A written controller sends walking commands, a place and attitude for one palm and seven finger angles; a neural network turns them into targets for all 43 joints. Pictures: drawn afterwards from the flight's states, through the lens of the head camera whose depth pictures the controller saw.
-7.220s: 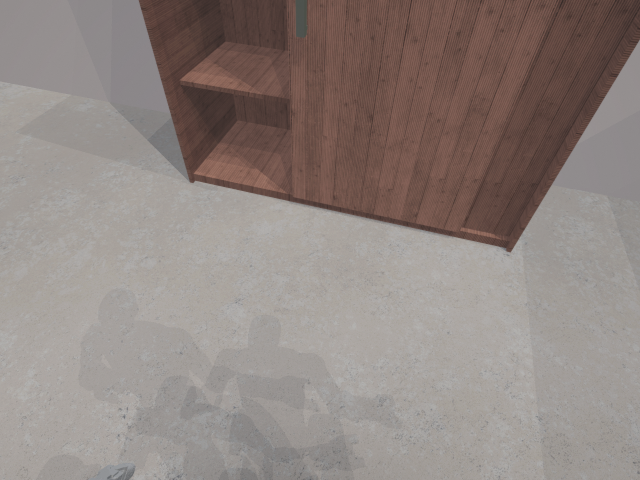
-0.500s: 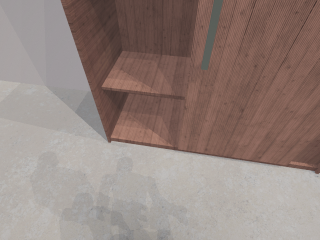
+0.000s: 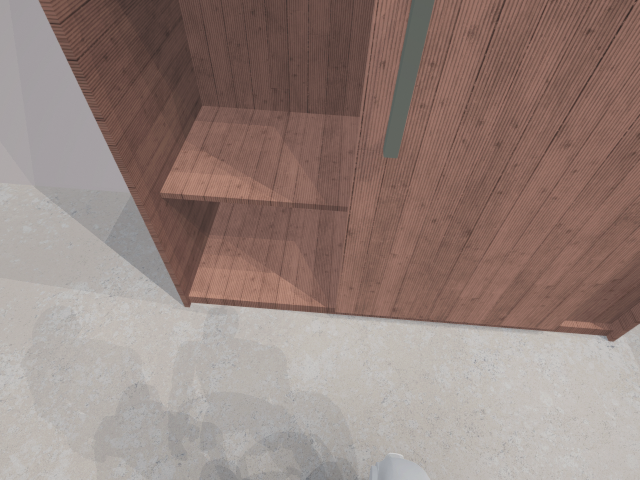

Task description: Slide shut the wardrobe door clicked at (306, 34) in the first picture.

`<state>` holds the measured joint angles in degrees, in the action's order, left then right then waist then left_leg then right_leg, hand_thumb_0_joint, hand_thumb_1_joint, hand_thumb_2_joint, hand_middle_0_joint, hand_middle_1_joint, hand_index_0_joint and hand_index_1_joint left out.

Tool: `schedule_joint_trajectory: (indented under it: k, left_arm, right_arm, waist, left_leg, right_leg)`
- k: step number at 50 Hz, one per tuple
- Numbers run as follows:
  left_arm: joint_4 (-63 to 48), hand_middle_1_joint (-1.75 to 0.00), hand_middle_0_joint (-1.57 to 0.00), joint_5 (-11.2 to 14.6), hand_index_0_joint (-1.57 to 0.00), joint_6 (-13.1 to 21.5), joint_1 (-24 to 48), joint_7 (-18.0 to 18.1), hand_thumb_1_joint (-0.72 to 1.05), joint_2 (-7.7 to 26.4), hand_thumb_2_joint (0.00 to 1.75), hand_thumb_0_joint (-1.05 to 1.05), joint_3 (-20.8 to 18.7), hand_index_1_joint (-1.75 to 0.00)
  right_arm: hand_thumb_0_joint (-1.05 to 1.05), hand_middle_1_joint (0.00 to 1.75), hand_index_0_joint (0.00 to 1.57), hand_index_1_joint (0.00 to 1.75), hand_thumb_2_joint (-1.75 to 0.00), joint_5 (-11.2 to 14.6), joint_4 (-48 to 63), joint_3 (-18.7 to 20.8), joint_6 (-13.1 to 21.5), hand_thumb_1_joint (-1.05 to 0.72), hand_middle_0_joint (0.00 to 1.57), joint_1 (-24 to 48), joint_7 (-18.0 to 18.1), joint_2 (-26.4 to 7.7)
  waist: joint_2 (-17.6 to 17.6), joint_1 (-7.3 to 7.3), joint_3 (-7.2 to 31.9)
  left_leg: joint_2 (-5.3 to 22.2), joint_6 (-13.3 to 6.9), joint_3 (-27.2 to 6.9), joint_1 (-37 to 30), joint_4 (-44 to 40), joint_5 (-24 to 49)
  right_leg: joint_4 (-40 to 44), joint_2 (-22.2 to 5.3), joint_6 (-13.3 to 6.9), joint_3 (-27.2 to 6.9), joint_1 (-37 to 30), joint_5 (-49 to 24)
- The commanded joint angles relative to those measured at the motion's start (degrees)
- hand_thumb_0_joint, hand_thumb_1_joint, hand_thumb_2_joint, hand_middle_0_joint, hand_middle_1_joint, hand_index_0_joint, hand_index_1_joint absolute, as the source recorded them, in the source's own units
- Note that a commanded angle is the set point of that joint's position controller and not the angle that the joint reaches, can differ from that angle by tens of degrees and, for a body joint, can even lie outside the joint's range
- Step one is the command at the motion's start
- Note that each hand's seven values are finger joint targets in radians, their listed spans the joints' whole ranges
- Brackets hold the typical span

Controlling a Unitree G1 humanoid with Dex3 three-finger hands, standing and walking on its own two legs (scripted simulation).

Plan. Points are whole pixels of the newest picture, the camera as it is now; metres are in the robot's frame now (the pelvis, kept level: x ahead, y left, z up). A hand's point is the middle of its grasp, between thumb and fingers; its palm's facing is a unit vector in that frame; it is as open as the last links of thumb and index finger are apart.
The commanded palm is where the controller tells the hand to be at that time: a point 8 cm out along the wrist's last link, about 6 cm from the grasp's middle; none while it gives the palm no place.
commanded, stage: take the last steps up to it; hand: right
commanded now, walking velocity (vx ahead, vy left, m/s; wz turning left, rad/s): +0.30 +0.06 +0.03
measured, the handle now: (404, 76) +0.70 -0.11 +0.15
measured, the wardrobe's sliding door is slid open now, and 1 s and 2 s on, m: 0.52 0.52 0.52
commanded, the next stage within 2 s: come to a stop and stand still in 0.44 s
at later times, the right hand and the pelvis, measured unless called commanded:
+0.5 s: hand (447, 389) +0.29 -0.20 -0.16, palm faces -0.03 +0.98 -0.20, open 7.4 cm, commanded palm none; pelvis +0.19 -0.01 +0.00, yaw +2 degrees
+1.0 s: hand (445, 380) +0.31 -0.20 -0.18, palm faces +0.02 +0.97 -0.24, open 7.3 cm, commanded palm none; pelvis +0.23 -0.01 -0.01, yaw +1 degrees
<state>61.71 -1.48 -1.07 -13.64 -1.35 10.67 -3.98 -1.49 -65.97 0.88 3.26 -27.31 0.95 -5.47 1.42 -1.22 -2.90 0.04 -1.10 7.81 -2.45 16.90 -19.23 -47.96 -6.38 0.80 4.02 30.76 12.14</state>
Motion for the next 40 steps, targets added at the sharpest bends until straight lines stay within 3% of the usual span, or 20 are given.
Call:
schedule_joint_trajectory:
  k: [1, 3, 4, 5, 6, 7, 9, 11, 13, 16, 23, 25, 26, 27, 28, 29, 30, 31, 34, 40]
  left_arm:
    - [-5.8, -0.30, -0.20, 0.4, -0.20, 3.4, 7.7, 0.0, 0.90, 0.1, 0.90, 0.00, 0.9, -0.30]
    - [-2.5, -0.30, -0.20, 0.0, -0.20, 4.2, -2.3, 1.0, 0.90, 1.7, 0.90, 0.00, 0.4, -0.30]
    - [-0.2, -0.30, -0.20, -0.2, -0.20, 4.6, -11.0, 1.6, 0.90, 5.4, 0.90, 0.00, -0.4, -0.30]
    - [1.2, -0.30, -0.20, -0.8, -0.20, 4.9, -17.7, 2.3, 0.90, 12.2, 0.90, 0.00, -1.9, -0.30]
    - [1.9, -0.30, -0.20, 0.1, -0.20, 4.3, -21.1, 2.7, 0.90, 14.1, 0.90, 0.00, -2.0, -0.30]
    - [1.6, -0.30, -0.20, 0.4, -0.20, 4.0, -15.9, 2.8, 0.90, 12.0, 0.90, 0.00, -1.8, -0.30]
    - [-1.3, -0.30, -0.20, 0.3, -0.20, 4.6, -7.0, 2.9, 0.90, 6.6, 0.90, 0.00, -0.6, -0.30]
    - [-1.4, -0.30, -0.20, 0.2, -0.20, 5.3, -4.9, 2.8, 0.90, 3.5, 0.90, 0.00, 0.6, -0.30]
    - [-2.4, -0.30, -0.20, 0.3, -0.20, 5.7, -3.6, 2.8, 0.90, 2.5, 0.90, 0.00, 0.5, -0.30]
    - [-3.2, -0.30, -0.20, 0.4, -0.20, 5.7, -3.6, 2.7, 0.90, 3.9, 0.90, 0.00, 0.4, -0.30]
    - [-2.5, -0.30, -0.20, -0.4, -0.20, 4.7, -6.7, 2.6, 0.90, 6.7, 0.90, 0.00, -0.6, -0.30]
    - [-2.3, -0.30, -0.20, -0.4, -0.20, 4.3, -6.2, 2.6, 0.90, 7.3, 0.90, 0.00, -0.7, -0.30]
    - [-2.1, -0.30, -0.20, -0.3, -0.20, 4.1, -6.5, 2.5, 0.90, 7.2, 0.90, 0.00, -0.5, -0.30]
    - [-1.7, -0.30, -0.20, 0.1, -0.20, 4.1, -6.5, 2.3, 0.90, 6.5, 0.90, 0.00, -0.3, -0.30]
    - [-1.7, -0.30, -0.20, 0.7, -0.20, 4.2, -8.3, 2.1, 0.90, 3.6, 0.90, 0.00, 0.3, -0.30]
    - [-2.3, -0.30, -0.20, 1.4, -0.20, 3.4, -11.7, 2.3, 0.90, 1.2, 0.90, 0.00, 1.0, -0.30]
    - [-1.7, -0.30, -0.20, 1.5, -0.20, 2.6, -10.4, 3.2, 0.90, 2.0, 0.90, 0.00, 1.2, -0.30]
    - [-1.1, -0.30, -0.20, 1.7, -0.20, 2.1, -10.0, 3.1, 0.90, 1.0, 0.90, 0.00, 1.3, -0.30]
    - [-0.1, -0.30, -0.20, 2.0, -0.20, 0.1, -8.0, 3.4, 0.90, 1.2, 0.90, 0.00, 1.1, -0.30]
    - [-2.2, -0.30, -0.20, 1.0, -0.20, -2.3, -5.1, 2.6, 0.90, 1.9, 0.90, 0.00, 0.1, -0.30]
  right_arm:
    - [0.00, 0.30, 0.20, 0.30, -0.90, -0.1, 0.4, 2.0, 0.7, -0.90, 0.20, -4.1, 0.8, -9.5]
    - [0.00, 0.30, 0.20, 0.30, -0.90, 0.4, 0.2, 2.1, 0.7, -0.90, 0.20, -2.8, 0.8, -10.0]
    - [0.00, 0.30, 0.20, 0.30, -0.90, 0.7, 0.5, 2.0, 0.7, -0.90, 0.20, -2.7, 0.6, -8.7]
    - [0.00, 0.30, 0.20, 0.30, -0.90, 1.4, 1.7, 1.6, 0.7, -0.90, 0.20, -5.1, 0.1, -5.4]
    - [0.00, 0.30, 0.20, 0.30, -0.90, 1.3, 3.7, 1.3, 0.7, -0.90, 0.20, -1.5, 0.0, -6.2]
    - [0.00, 0.30, 0.20, 0.30, -0.90, 0.9, 3.7, 1.9, 0.3, -0.90, 0.20, 1.4, 0.2, -7.3]
    - [0.00, 0.30, 0.20, 0.30, -0.90, 0.5, 4.3, 2.1, -0.4, -0.90, 0.20, 6.2, -0.9, -6.2]
    - [0.00, 0.30, 0.20, 0.30, -0.90, -0.3, 3.8, 2.3, -1.5, -0.90, 0.20, 3.8, -1.4, -3.9]
    - [0.00, 0.30, 0.20, 0.30, -0.90, -0.2, 4.1, 2.6, -2.5, -0.90, 0.20, 2.0, -1.6, -3.3]
    - [0.00, 0.30, 0.20, 0.30, -0.90, -0.2, 6.1, 2.8, -3.1, -0.90, 0.20, 5.0, -1.9, -4.4]
    - [0.00, 0.30, 0.20, 0.30, -0.90, 0.2, 10.9, 2.7, -2.4, -0.90, 0.20, 16.7, -2.1, -6.5]
    - [0.00, 0.30, 0.20, 0.30, -0.90, 0.1, 10.7, 2.8, -1.9, -0.90, 0.20, 14.9, -2.0, -7.3]
    - [0.00, 0.30, 0.20, 0.30, -0.90, 0.0, 9.5, 2.9, -1.5, -0.90, 0.20, 11.7, -1.9, -8.0]
    - [0.00, 0.30, 0.20, 0.30, -0.90, -0.1, 7.6, 3.3, -0.7, -0.90, 0.20, 6.0, -1.6, -9.9]
    - [0.00, 0.30, 0.20, 0.30, -0.90, -0.5, 6.0, 4.2, 0.2, -0.90, 0.20, 0.9, -0.9, -14.1]
    - [0.00, 0.30, 0.20, 0.30, -0.90, 0.3, 6.1, 4.5, 0.4, -0.90, 0.20, -0.4, -0.5, -18.0]
    - [0.00, 0.30, 0.20, 0.30, -0.90, 0.9, 6.9, 3.4, 0.0, -0.90, 0.20, 3.0, 0.1, -16.2]
    - [0.00, 0.30, 0.20, 0.30, -0.90, 0.6, 7.4, 3.1, 0.0, -0.90, 0.20, 8.4, 0.4, -15.3]
    - [0.00, 0.30, 0.20, 0.30, -0.90, 0.3, 9.8, 2.9, -1.8, -0.90, 0.20, 15.4, 1.7, -13.4]
    - [0.00, 0.30, 0.20, 0.30, -0.90, 0.0, 10.7, 4.1, -3.4, -0.90, 0.20, 15.8, 2.0, -14.6]
  waist:
    - [-9.3, -0.99, -3.4]
    - [-7.6, 3.74, 2.6]
    - [-2.7, 7.39, 8.4]
    - [11.4, 8.57, 15.2]
    - [12.2, 9.26, 16.0]
    - [6.5, 7.59, 11.1]
    - [-0.3, 4.55, -2.2]
    - [2.1, 1.65, -4.0]
    - [5.8, 0.14, -2.8]
    - [4.9, -0.14, -3.7]
    - [5.3, 2.96, -4.2]
    - [5.0, 1.77, -2.4]
    - [3.5, 0.41, -0.1]
    - [0.6, -2.43, 3.3]
    - [-8.9, -3.96, 8.8]
    - [-18.8, -2.06, 13.6]
    - [-10.4, -1.45, 12.6]
    - [-12.1, 0.17, 10.6]
    - [-7.6, 1.10, 6.5]
    - [-7.7, 0.33, 6.8]
  left_leg:
    - [14.3, -6.3, -7.8, 2.1, 0.2, 32.3]
    - [11.3, -4.1, -4.3, 3.6, 14.0, 43.3]
    - [9.3, -2.4, -3.0, 11.9, 25.8, 35.1]
    - [2.1, 0.5, 0.6, 28.2, 42.1, 6.1]
    - [0.1, -0.1, -4.7, 34.3, 53.3, -13.2]
    - [3.4, -0.9, -7.5, 35.2, 57.2, -11.5]
    - [7.4, 0.0, -7.9, 36.8, 56.9, -3.4]
    - [8.0, 0.7, -7.3, 32.5, 52.3, 1.1]
    - [8.0, 1.6, -6.3, 31.8, 48.4, 4.8]
    - [8.4, 2.4, -5.8, 34.1, 42.0, 8.3]
    - [5.8, 1.6, -2.2, 31.1, 22.3, 8.1]
    - [4.3, 0.9, -1.1, 24.8, 17.9, 8.6]
    - [2.4, 0.5, 0.6, 18.8, 14.5, 10.6]
    - [2.7, 0.2, -0.6, 10.0, 11.0, 14.7]
    - [12.3, -2.6, -11.8, -1.7, 10.8, 28.9]
    - [24.0, -8.8, -24.4, -4.0, 6.5, 48.7]
    - [24.2, -11.1, -21.3, 2.0, 5.3, 54.6]
    - [22.7, -11.2, -19.1, 5.9, 5.0, 55.3]
    - [20.7, -10.9, -13.0, 12.3, 5.7, 53.1]
    - [20.5, -10.6, -12.1, 14.1, 4.1, 46.6]
  right_leg:
    - [10.2, 2.8, -1.4, 4.0, -3.1, 3.5]
    - [18.3, 6.3, -2.5, 6.6, -18.0, -1.0]
    - [19.7, 1.7, -4.3, 1.0, -32.9, -5.5]
    - [21.7, -14.9, -10.4, -20.7, -47.2, -11.4]
    - [28.9, -21.7, -14.4, -30.5, -47.5, -15.6]
    - [31.4, -20.7, -14.3, -25.8, -39.9, -8.1]
    - [35.2, -17.5, -12.5, -19.9, -23.3, -3.3]
    - [36.8, -12.7, -9.5, -11.1, -16.5, -5.7]
    - [37.4, -10.1, -9.0, -4.6, -15.8, -8.1]
    - [38.5, -9.5, -9.9, -2.7, -17.2, -9.6]
    - [32.6, -10.3, -9.0, -1.5, -24.5, -19.4]
    - [28.1, -10.4, -7.8, -1.1, -24.1, -21.2]
    - [23.3, -8.6, -6.6, 0.3, -23.8, -23.6]
    - [15.2, -6.0, -4.8, 1.7, -21.3, -21.9]
    - [1.5, -0.8, -2.2, 4.9, -12.1, -8.4]
    - [-10.9, 5.3, -0.5, 3.2, -8.2, 22.0]
    - [-12.7, 3.5, -0.5, -3.8, -11.4, 24.1]
    - [-12.9, 2.7, -0.1, -4.1, -11.8, 21.9]
    - [-11.0, 2.5, 0.6, -4.7, -11.8, 19.1]
    - [-11.7, 5.1, 2.2, -4.1, -8.6, 15.1]
